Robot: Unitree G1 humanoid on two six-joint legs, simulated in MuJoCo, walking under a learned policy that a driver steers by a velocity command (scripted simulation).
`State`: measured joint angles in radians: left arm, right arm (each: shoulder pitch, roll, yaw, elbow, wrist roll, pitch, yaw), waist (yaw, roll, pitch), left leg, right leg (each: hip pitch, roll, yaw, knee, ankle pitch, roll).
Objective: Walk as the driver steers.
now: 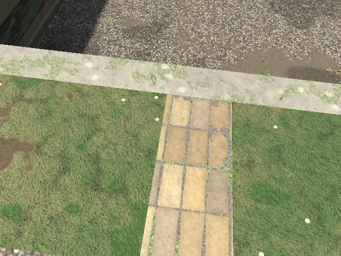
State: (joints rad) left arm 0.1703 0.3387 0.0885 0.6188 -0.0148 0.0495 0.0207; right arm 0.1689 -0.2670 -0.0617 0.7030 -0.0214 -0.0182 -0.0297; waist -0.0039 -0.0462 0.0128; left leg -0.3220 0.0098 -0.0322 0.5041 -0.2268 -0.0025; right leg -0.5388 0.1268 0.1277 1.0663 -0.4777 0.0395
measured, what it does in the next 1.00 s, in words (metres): steps on the spot, turning right: right foot, then left foot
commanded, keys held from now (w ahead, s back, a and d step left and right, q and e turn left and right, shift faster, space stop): e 0.58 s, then no key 0.06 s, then w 0.36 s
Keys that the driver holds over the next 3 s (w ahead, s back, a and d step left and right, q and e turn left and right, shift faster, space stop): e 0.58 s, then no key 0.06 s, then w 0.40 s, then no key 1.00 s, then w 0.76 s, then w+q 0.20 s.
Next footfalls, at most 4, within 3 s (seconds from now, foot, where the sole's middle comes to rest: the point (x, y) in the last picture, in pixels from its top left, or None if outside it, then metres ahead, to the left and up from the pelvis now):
0.30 right None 0.01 -0.14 -0.77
0.76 left None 0.08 0.06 -0.77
1.18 right None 0.17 -0.27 -0.77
1.52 left None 0.29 -0.07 -0.77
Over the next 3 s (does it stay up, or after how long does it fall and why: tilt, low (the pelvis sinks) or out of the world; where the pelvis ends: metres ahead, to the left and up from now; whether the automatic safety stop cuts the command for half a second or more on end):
stays up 0.53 -0.34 0.01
